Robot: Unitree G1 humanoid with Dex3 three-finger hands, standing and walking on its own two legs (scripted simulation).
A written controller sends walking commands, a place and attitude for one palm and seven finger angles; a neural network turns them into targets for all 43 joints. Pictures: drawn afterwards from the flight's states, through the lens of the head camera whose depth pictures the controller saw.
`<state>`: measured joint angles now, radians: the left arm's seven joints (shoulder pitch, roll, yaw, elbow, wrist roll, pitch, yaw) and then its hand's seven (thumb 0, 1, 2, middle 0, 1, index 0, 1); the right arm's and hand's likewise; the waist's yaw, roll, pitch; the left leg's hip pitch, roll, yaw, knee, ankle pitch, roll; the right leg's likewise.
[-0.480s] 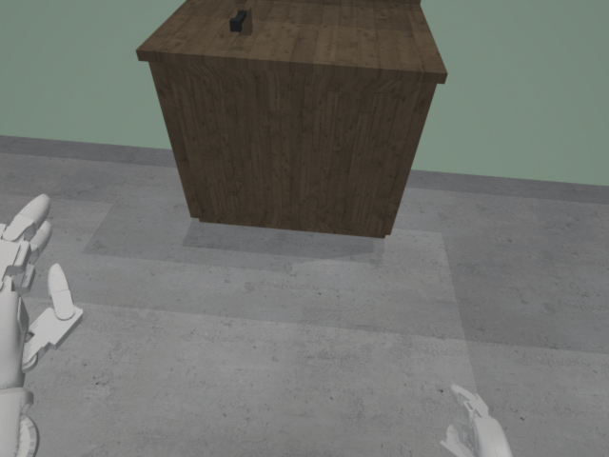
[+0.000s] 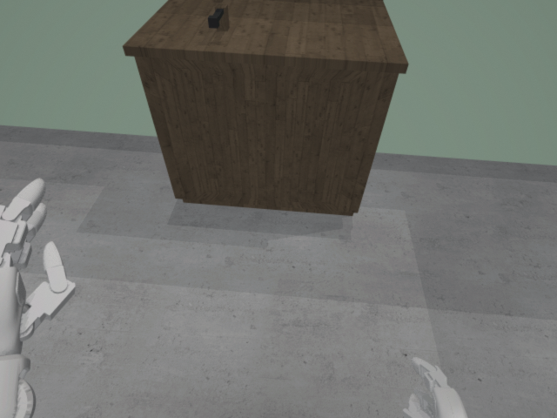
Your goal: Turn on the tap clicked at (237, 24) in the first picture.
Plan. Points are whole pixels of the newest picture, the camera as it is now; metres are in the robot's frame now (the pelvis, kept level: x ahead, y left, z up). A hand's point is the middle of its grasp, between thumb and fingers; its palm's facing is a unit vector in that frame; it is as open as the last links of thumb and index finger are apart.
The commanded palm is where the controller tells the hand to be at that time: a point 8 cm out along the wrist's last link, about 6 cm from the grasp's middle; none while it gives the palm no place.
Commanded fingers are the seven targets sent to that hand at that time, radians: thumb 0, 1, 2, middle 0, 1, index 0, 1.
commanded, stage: walk to a spot facing it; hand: left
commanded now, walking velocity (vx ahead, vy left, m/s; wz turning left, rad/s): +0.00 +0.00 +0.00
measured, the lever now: (213, 21) +1.15 +0.28 +0.10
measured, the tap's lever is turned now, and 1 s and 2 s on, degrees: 0 0 0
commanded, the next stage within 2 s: none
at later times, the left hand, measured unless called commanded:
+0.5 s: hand (14, 309) +0.18 +0.28 +0.16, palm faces +0.54 -0.75 -0.38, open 7.4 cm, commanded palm +0.12 +0.31 +0.18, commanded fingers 0.00 0.90 0.90 -0.20 -0.30 -0.20 -0.30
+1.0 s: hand out of the picture +0.17 +0.35 +0.18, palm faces +0.74 -0.55 -0.39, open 7.4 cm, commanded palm +0.10 +0.36 +0.18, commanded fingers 0.00 0.90 0.90 -0.20 -0.30 -0.20 -0.30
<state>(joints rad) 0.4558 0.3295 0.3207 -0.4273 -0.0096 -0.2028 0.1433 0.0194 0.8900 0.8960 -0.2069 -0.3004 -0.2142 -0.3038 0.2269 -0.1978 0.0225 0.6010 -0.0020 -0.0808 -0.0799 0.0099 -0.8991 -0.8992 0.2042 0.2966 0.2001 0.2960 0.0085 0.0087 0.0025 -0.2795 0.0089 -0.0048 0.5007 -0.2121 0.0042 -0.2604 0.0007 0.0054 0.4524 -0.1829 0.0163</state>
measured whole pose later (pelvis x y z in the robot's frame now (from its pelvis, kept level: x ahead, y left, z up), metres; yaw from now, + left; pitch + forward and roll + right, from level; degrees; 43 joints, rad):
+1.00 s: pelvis +0.08 +0.04 -0.01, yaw +26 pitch -1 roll +0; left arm 0.43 0.38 0.40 -0.57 -0.02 -0.21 0.15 0.02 0.89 0.90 -0.21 -0.30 -0.21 -0.30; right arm 0.16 -0.13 0.00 0.60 0.01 -0.10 -0.05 0.01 -0.90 -0.90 0.20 0.30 0.20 0.30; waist 0.00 -0.03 0.07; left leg -0.35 0.05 0.05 0.65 -0.28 0.01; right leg -0.53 -0.12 -0.07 1.13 -0.44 0.06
